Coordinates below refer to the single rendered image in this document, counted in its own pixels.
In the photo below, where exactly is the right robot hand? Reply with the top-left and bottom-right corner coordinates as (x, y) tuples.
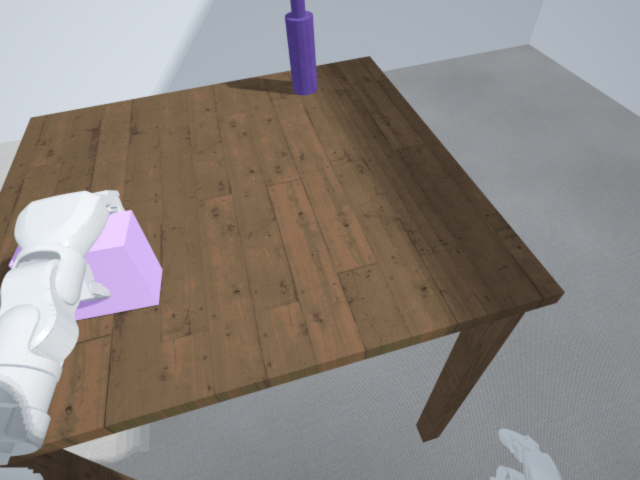
(490, 429), (563, 480)

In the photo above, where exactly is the robot left forearm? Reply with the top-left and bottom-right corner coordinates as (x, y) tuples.
(0, 243), (86, 465)

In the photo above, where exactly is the left robot hand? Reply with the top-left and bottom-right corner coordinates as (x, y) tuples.
(14, 190), (125, 302)

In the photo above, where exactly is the sponge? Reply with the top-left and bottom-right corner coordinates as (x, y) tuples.
(8, 210), (162, 320)

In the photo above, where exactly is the table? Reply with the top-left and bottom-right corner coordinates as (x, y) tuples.
(0, 56), (565, 480)

